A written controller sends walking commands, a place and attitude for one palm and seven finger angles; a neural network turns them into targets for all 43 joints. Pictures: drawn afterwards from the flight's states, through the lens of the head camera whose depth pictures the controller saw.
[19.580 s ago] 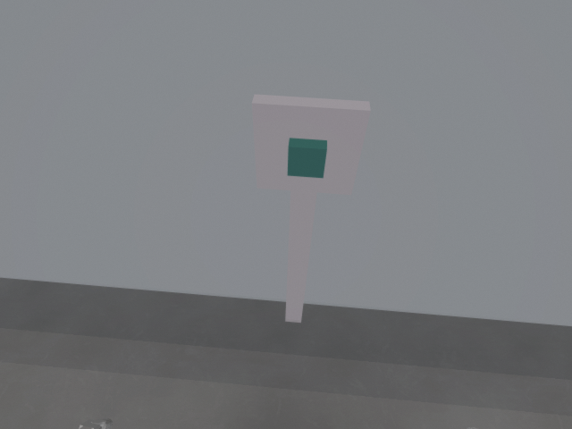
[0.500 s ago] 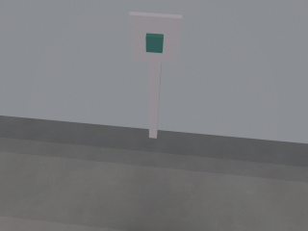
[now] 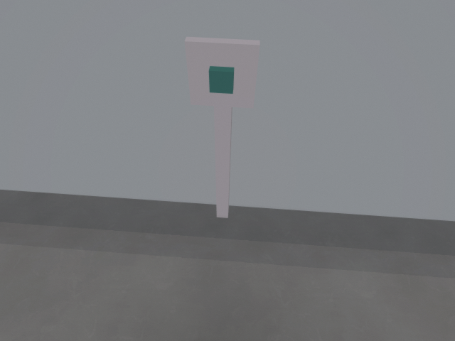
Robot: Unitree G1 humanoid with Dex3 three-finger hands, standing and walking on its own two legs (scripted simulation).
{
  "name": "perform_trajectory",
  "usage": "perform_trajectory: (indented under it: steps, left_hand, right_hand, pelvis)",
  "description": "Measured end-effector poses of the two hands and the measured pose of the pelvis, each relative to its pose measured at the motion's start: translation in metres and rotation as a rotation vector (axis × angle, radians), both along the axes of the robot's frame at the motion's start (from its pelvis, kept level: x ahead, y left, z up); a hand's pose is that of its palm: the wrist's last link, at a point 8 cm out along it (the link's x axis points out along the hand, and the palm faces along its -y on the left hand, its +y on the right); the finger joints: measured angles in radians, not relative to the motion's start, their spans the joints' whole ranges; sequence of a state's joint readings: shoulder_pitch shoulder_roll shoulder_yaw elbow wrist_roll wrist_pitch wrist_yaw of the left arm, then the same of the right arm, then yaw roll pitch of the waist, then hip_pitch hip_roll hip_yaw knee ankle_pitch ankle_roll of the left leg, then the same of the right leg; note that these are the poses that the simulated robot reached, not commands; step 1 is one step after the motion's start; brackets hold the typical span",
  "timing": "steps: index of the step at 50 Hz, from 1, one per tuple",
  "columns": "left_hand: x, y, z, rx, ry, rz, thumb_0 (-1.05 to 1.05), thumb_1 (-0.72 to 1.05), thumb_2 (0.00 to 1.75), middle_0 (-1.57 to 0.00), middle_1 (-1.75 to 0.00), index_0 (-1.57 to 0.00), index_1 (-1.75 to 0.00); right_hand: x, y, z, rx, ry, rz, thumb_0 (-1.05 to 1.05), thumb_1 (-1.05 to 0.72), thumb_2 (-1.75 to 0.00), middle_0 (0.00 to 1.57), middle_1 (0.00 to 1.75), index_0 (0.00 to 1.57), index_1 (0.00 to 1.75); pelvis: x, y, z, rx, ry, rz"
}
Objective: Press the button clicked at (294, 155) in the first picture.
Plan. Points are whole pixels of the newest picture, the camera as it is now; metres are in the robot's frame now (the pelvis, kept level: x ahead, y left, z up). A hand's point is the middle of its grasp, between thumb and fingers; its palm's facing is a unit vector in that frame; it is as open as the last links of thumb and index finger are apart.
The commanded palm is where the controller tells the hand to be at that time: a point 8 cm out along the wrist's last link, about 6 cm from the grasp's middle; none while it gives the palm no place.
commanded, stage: let the arm hang, fingers relaxed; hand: left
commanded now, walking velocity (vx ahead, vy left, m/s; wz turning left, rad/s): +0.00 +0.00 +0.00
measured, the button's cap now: (221, 79) +0.79 +0.06 +0.05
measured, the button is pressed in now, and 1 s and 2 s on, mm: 0 0 0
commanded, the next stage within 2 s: stand and wait in 0.10 s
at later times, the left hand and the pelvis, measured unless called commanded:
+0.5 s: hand out of the picture +0.00 +0.16 -0.17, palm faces +0.04 -0.98 -0.18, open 7.4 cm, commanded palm none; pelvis +0.01 +0.00 +0.00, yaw +0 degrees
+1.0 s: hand out of the picture +0.01 +0.15 -0.17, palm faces +0.03 -0.98 -0.19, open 7.4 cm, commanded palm none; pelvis +0.02 -0.01 +0.00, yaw +0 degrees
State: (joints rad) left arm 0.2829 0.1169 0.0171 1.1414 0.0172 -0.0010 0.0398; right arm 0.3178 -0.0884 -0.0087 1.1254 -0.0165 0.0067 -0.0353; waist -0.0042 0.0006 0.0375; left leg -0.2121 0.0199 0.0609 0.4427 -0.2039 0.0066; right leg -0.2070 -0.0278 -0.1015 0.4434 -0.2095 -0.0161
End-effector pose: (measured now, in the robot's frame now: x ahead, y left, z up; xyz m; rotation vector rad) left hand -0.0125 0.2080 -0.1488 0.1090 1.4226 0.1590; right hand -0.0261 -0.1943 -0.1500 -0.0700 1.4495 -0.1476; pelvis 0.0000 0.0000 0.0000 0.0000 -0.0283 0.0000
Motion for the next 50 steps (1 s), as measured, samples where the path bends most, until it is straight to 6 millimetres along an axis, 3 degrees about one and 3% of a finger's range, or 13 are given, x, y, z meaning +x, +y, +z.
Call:
perform_trajectory:
  steps: [14, 50]
  left_hand:
    - [-0.002, 0.005, 0.004, 0.015, 0.033, 0.003, 0.00, 0.91, 0.90, -0.20, -0.30, -0.20, -0.30]
    - [0.023, -0.006, 0.006, 0.018, 0.015, -0.009, 0.00, 0.91, 0.90, -0.20, -0.30, -0.20, -0.30]
  right_hand:
    - [0.008, -0.012, 0.002, -0.021, 0.016, 0.014, 0.00, -0.91, -0.90, 0.20, 0.30, 0.20, 0.30]
    - [0.028, -0.026, 0.003, -0.023, 0.019, 0.023, 0.00, -0.91, -0.90, 0.20, 0.30, 0.20, 0.30]
  pelvis:
    - [0.007, -0.001, 0.002, 0.001, 0.000, 0.001]
    - [0.021, -0.014, 0.004, 0.003, 0.002, 0.001]
